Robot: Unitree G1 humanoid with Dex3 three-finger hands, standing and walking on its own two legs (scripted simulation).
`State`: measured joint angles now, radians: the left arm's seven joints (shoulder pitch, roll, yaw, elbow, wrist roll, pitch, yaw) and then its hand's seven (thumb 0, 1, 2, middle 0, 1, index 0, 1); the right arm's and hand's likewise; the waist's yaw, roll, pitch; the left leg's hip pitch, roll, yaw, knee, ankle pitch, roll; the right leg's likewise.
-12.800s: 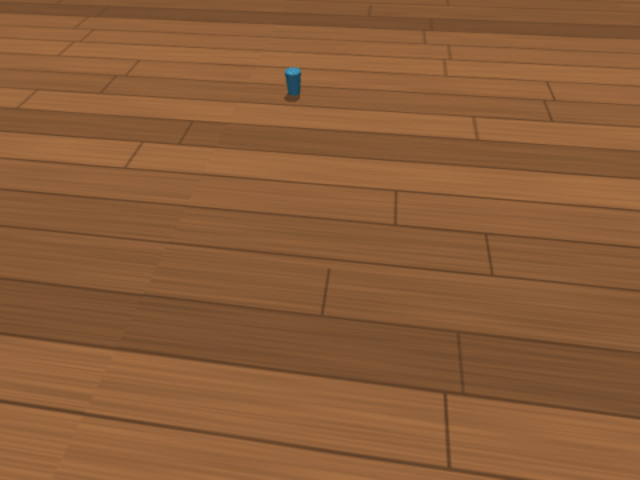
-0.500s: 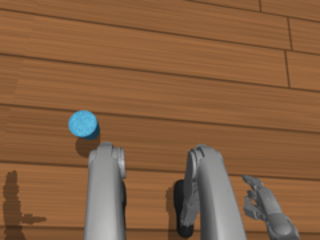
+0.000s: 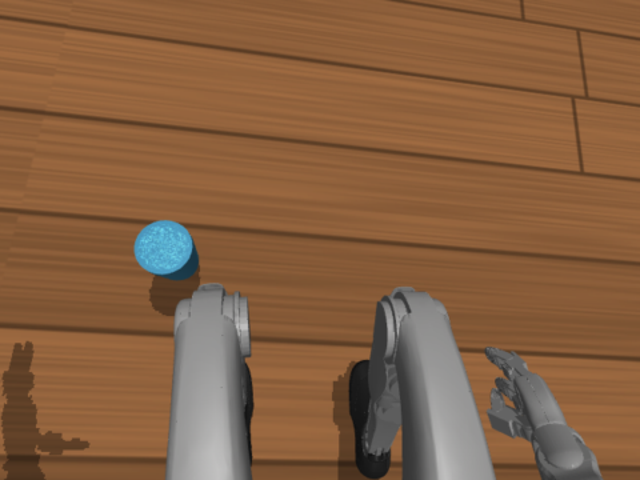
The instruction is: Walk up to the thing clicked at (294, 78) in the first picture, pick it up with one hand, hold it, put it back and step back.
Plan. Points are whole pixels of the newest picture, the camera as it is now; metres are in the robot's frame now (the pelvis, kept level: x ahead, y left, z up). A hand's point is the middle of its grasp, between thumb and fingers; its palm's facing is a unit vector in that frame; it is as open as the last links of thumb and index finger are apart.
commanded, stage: go down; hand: left
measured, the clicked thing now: (172, 255) +0.41 +0.27 -0.33
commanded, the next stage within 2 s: approach in 1.24 s
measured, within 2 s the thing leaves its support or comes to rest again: neither
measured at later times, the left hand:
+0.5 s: hand out of the picture +0.30 +0.43 -0.01, palm faces +0.15 -0.92 -0.35, open 16.9 cm
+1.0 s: hand out of the picture +0.29 +0.44 -0.02, palm faces +0.17 -0.93 -0.32, open 17.1 cm
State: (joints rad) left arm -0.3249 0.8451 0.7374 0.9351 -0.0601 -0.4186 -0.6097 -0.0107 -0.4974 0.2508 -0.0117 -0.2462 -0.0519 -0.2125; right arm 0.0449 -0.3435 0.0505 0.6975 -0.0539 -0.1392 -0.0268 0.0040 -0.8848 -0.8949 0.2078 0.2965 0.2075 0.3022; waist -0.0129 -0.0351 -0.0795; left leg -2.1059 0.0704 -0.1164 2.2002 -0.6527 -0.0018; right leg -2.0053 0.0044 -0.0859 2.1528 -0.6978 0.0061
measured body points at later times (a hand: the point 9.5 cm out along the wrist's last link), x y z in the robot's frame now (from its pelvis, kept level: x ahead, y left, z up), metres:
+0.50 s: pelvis +0.00 +0.00 +0.01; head +0.21 +0.07 +0.40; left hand +0.29 +0.48 +0.01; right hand +0.20 -0.26 -0.11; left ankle +0.09 +0.13 -0.36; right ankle +0.10 -0.12 -0.36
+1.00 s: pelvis +0.00 +0.00 -0.01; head +0.21 +0.07 +0.38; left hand +0.28 +0.49 +0.00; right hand +0.20 -0.26 -0.12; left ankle +0.09 +0.13 -0.36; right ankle +0.10 -0.12 -0.36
